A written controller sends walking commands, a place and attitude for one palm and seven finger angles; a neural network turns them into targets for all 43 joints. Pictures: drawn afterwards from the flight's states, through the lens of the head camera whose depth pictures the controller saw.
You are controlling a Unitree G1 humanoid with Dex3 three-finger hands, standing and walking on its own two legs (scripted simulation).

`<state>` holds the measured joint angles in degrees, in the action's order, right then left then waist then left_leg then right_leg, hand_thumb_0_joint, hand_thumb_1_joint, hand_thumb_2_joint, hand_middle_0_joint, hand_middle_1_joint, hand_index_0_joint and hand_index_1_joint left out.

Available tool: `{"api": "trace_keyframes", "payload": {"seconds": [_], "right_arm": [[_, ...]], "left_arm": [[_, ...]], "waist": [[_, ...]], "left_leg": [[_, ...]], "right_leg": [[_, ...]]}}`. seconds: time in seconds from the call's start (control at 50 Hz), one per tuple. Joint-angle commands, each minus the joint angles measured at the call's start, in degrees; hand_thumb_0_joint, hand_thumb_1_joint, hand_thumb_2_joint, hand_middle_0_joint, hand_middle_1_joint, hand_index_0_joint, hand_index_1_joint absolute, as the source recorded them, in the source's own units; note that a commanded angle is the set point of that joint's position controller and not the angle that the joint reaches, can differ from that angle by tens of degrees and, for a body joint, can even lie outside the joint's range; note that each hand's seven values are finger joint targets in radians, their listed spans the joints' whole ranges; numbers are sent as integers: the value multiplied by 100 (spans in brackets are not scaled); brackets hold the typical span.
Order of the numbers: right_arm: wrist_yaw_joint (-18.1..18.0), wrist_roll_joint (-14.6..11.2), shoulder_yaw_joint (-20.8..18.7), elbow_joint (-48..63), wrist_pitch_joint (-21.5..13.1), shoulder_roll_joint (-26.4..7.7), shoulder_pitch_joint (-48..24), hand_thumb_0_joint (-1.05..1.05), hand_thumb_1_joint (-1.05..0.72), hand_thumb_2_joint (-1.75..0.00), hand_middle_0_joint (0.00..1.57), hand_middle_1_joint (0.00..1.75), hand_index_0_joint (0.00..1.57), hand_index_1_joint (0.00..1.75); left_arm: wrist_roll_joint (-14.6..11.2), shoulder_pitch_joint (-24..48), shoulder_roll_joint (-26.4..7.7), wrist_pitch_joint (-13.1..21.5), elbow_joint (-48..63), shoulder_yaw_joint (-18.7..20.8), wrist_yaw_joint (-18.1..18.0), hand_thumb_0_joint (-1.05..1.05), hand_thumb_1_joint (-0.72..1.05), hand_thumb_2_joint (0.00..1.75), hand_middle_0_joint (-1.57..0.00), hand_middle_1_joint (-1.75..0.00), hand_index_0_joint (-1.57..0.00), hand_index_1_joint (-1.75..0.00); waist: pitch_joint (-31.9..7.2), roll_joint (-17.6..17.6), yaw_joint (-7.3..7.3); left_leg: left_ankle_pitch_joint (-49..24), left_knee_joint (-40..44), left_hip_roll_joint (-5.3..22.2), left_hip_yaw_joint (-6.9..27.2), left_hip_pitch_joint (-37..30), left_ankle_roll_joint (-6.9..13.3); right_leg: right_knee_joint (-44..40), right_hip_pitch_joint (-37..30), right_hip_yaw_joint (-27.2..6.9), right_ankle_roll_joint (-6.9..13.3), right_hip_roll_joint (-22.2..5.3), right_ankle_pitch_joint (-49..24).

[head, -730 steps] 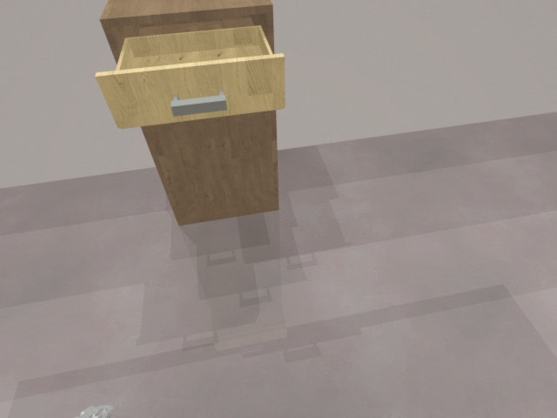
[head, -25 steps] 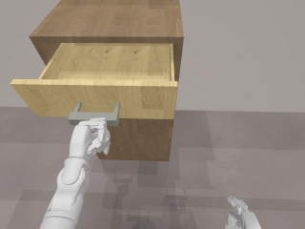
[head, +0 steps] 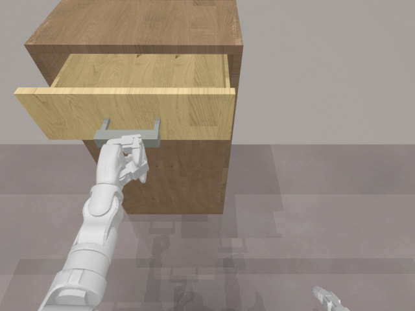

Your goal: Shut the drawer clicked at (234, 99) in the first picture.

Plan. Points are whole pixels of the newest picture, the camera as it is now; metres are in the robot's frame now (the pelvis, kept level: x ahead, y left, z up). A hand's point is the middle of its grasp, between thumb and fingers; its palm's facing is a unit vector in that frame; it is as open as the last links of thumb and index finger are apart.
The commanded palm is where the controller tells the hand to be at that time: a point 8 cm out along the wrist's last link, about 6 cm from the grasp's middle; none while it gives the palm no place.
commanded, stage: push the drawer shut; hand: left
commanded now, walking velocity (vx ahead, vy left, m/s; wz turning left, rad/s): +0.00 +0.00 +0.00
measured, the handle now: (130, 130) +0.46 +0.17 +0.08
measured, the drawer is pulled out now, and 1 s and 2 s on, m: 0.14 0.02 0.00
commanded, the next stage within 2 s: pull the fist back off the drawer in 1.38 s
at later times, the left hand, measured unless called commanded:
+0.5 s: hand (147, 140) +0.44 +0.13 +0.07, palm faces +0.00 -1.00 -0.02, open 3.2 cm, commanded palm +0.42 +0.19 +0.08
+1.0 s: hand (150, 119) +0.50 +0.13 +0.07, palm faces +0.01 -1.00 -0.01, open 3.3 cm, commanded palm +0.48 +0.18 +0.08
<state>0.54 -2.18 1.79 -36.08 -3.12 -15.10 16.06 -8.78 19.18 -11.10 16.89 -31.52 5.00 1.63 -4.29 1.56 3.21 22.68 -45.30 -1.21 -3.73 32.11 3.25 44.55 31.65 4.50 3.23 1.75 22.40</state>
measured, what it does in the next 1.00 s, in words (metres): stands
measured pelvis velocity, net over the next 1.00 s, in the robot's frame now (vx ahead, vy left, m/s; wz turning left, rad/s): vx -0.01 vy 0.01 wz -0.02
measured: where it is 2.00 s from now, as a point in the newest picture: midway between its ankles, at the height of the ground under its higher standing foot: outside the picture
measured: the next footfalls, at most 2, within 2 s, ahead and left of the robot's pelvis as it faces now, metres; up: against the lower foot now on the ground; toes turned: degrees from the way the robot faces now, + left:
none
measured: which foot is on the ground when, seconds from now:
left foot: down 0.00-1.00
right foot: down 0.00-1.00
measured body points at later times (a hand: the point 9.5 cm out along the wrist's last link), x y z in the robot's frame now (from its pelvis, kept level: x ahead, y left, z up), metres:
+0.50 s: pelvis -0.01 +0.01 -0.01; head +0.06 +0.01 +0.44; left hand +0.43 +0.19 +0.08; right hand +0.04 -0.25 -0.12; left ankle +0.00 +0.08 -0.71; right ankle +0.00 -0.08 -0.71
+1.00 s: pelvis -0.01 +0.01 -0.01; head +0.09 +0.02 +0.42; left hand +0.49 +0.19 +0.08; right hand -0.02 -0.25 -0.13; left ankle +0.00 +0.08 -0.71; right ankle +0.00 -0.08 -0.71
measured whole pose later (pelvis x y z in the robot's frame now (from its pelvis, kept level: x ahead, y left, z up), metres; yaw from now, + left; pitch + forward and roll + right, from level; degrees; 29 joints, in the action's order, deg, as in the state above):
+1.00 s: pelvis -0.01 +0.01 -0.01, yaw -1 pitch +17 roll -2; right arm 2.2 0.8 1.6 -37.9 -0.2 -16.0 24.6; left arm -3.7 51.4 -20.0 24.2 -68.0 17.5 2.8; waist -5.4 1.8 9.8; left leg 23.8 -51.0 -0.2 -4.3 44.3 4.3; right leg 48.3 43.2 4.1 2.5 2.5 22.1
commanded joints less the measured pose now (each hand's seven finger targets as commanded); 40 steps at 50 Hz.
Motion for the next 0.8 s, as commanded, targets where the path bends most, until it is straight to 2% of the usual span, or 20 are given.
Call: {"api": "trace_keyframes", "payload": {"seconds": [0.0, 0.04, 0.06, 0.08, 0.12, 0.18, 0.24, 0.26, 0.28, 0.32, 0.36, 0.38, 0.46, 0.48, 0.54, 0.58, 0.62, 0.68, 0.72, 0.78], "right_arm": [[-38, -26, -321, 637, -190, -749, 118, 0, -90, -90, 20, 30, 20, 30], [-30, -15, -344, 637, -172, -766, 162, 0, -90, -90, 20, 30, 20, 30], [-24, -21, -336, 618, -170, -762, 182, 0, -90, -90, 20, 30, 20, 30], [-22, -8, -348, 590, -165, -772, 255, 0, -90, -90, 20, 30, 20, 30], [-6, 0, -355, 581, -147, -776, 301, 0, -90, -90, 20, 30, 20, 30], [-29, 6, -353, 500, -106, -812, 422, 0, -90, -90, 20, 30, 20, 30], [-21, 21, -366, 461, -84, -800, 489, 0, -90, -90, 20, 30, 20, 30], [-7, 27, -362, 448, -79, -800, 532, 0, -90, -90, 20, 30, 20, 30], [-13, 38, -366, 448, -83, -834, 603, 0, -90, -90, 20, 30, 20, 30], [1, 49, -373, 431, -83, -817, 649, 0, -90, -90, 20, 30, 20, 30], [6, 72, -379, 376, -71, -844, 744, 0, -90, -90, 20, 30, 20, 30], [6, 80, -368, 371, -67, -862, 784, 0, -90, -90, 20, 30, 20, 30], [15, 103, -361, 326, -36, -870, 917, 0, -90, -90, 20, 30, 20, 30], [20, 117, -363, 332, -36, -873, 963, 0, -90, -90, 20, 30, 20, 30], [55, 134, -382, 306, -19, -868, 1058, 0, -90, -90, 20, 30, 20, 30], [56, 158, -378, 291, 11, -920, 1160, 0, -90, -90, 20, 30, 20, 30], [77, 178, -382, 305, 31, -900, 1190, 0, -90, -90, 20, 30, 20, 30], [74, 199, -381, 264, 70, -937, 1297, 0, -90, -90, 20, 30, 20, 30], [77, 200, -364, 286, 102, -938, 1328, 0, -90, -90, 20, 30, 20, 30], [73, 214, -383, 281, 128, -949, 1411, 0, -90, -90, 20, 30, 20, 30]], "left_arm": [[-85, 2506, -893, 497, 909, 474, -56, 0, 90, 90, -140, -160, -140, -160], [-95, 2467, -970, 533, 750, 600, -52, 0, 90, 90, -140, -160, -140, -160], [-81, 2742, -903, 570, 777, 485, -43, 0, 90, 90, -140, -160, -140, -160], [-82, 2850, -959, 590, 656, 565, -59, 0, 90, 90, -140, -160, -140, -160], [-74, 2892, -944, 615, 478, 570, -44, 0, 90, 90, -140, -160, -140, -160], [-34, 3305, -1227, 667, 117, 764, -49, 0, 90, 90, -140, -160, -140, -160], [-6, 3743, -1182, 728, -57, 734, -43, 0, 90, 90, -140, -160, -140, -160], [-2, 3759, -1112, 728, -213, 702, -39, 0, 90, 90, -140, -160, -140, -160], [0, 3918, -1293, 764, -255, 839, -41, 0, 90, 90, -140, -160, -140, -160], [27, 4095, -1161, 815, -362, 740, -23, 0, 90, 90, -140, -160, -140, -160], [24, 4246, -1314, 845, -672, 885, -26, 0, 90, 90, -140, -160, -140, -160], [45, 4315, -1447, 873, -781, 980, -17, 0, 90, 90, -140, -160, -140, -160], [99, 4789, -1603, 983, -1147, 1076, 17, 0, 90, 90, -140, -160, -140, -160], [120, 4877, -1651, 1013, -1180, 1120, 27, 0, 90, 90, -140, -160, -140, -160], [128, 5139, -1481, 1082, -1345, 1009, 53, 0, 90, 90, -140, -160, -140, -160], [161, 5179, -1805, 1113, -1535, 1243, 45, 0, 90, 90, -140, -160, -140, -160], [191, 5239, -1711, 1133, -1619, 1197, 61, 0, 90, 90, -140, -160, -140, -160], [234, 5389, -2048, 1163, -1816, 1440, 59, 0, 90, 90, -140, -160, -140, -160], [255, 5458, -2097, 1153, -1933, 1455, 68, 0, 90, 90, -140, -160, -140, -160], [297, 5640, -2235, 1204, -1954, 1539, 83, 0, 90, 90, -140, -160, -140, -160]], "waist": [[-1668, -197, 142], [-1738, -174, 90], [-1757, -38, 162], [-1762, -225, 178], [-1812, -206, 180], [-1670, -383, 243], [-1854, -10, 288], [-1829, 7, 292], [-1909, -141, 304], [-2035, 51, 325], [-1955, -228, 360], [-1917, -104, 341], [-2003, -112, 422], [-2063, 62, 408], [-2184, 16, 493], [-2171, -71, 476], [-2304, -3, 489], [-2206, -21, 515], [-2168, -125, 559], [-2297, 177, 568]], "left_leg": [[-1376, 541, 94, 461, -639, -128], [-1455, 533, 99, 464, -674, -142], [-1464, 538, 111, 484, -773, -152], [-1508, 509, 116, 506, -742, -128], [-1448, 505, 107, 481, -687, -132], [-1284, 494, 113, 501, -495, -108], [-1363, 457, 107, 509, -662, -126], [-1347, 459, 103, 532, -684, -133], [-1379, 464, 123, 589, -707, -125], [-1449, 429, 127, 593, -841, -137], [-1368, 415, 126, 583, -637, -123], [-1366, 419, 121, 583, -607, -121], [-1252, 357, 107, 567, -470, -107], [-1296, 337, 101, 570, -518, -106], [-1408, 289, 138, 621, -688, -118], [-1447, 278, 130, 628, -542, -107], [-1510, 223, 123, 593, -562, -101], [-1389, 190, 112, 559, -346, -77], [-1304, 187, 107, 537, -195, -66], [-1385, 153, 123, 570, -337, -78]], "right_leg": [[-608, -820, -551, -230, -139, -1773], [-584, -815, -531, -211, -128, -1821], [-567, -701, -501, -203, -124, -1786], [-550, -697, -507, -215, -95, -1811], [-562, -711, -526, -220, -99, -1790], [-557, -637, -538, -229, -75, -1646], [-508, -490, -530, -209, -71, -1657], [-504, -418, -500, -198, -59, -1597], [-460, -403, -466, -195, -34, -1577], [-428, -280, -463, -187, -14, -1573], [-446, -331, -472, -203, -3, -1555], [-425, -290, -480, -188, 9, -1549], [-396, -256, -514, -196, 15, -1479], [-358, -209, -516, -186, 31, -1504], [-328, -3, -457, -190, 58, -1488], [-299, -94, -470, -183, 71, -1558], [-280, -75, -489, -192, 79, -1624], [-294, -110, -537, -199, 86, -1592], [-313, -128, -542, -214, 81, -1551], [-265, 7, -537, -193, 95, -1536]]}}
